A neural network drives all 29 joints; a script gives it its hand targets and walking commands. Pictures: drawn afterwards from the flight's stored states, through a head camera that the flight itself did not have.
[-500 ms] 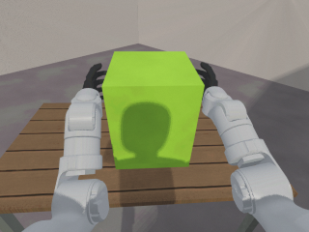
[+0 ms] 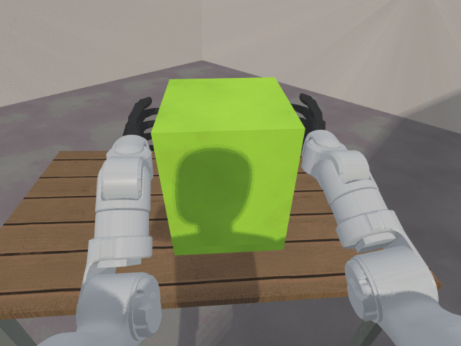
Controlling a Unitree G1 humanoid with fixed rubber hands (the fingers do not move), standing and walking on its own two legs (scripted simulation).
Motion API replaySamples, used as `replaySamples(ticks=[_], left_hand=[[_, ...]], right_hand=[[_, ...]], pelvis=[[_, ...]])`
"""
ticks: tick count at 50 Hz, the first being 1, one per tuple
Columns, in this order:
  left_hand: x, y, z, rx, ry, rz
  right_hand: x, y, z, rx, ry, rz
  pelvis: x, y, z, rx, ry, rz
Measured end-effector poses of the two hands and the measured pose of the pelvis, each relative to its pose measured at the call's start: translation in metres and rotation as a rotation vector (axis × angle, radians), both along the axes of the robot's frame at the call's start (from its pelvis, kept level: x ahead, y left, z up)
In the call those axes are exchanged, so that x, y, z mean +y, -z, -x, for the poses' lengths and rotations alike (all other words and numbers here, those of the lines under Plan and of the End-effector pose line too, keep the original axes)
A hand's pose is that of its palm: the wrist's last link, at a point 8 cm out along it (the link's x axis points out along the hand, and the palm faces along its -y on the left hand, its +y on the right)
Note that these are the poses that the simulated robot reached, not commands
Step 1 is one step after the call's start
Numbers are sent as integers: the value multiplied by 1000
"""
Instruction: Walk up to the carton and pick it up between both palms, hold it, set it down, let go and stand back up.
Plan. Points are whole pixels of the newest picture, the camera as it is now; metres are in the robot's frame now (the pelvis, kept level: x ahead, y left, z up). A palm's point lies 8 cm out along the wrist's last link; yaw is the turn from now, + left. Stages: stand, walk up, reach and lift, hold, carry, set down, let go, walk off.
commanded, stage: hold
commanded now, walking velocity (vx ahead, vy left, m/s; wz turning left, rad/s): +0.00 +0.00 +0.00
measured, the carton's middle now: (226, 163) +0.39 +0.00 +0.18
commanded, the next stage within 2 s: none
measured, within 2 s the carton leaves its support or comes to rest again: neither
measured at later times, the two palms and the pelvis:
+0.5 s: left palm (136, 141) +0.36 +0.15 +0.25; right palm (313, 136) +0.36 -0.14 +0.26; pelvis +0.00 +0.00 +0.00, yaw +0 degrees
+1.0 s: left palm (136, 142) +0.36 +0.15 +0.25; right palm (312, 136) +0.36 -0.14 +0.26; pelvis +0.00 +0.00 +0.00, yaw +0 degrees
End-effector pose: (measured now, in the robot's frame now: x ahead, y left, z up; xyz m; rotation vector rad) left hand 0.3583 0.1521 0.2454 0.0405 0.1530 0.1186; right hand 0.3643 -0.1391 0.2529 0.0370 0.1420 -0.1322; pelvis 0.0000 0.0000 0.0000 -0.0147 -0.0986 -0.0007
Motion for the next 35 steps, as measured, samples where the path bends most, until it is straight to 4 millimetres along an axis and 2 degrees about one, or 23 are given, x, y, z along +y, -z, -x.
replaySamples(ticks=[35], left_hand=[[1,-2,0,9,2,7]], right_hand=[[1,-4,0,10,2,6]], pelvis=[[-1,0,4,13,-1,1]])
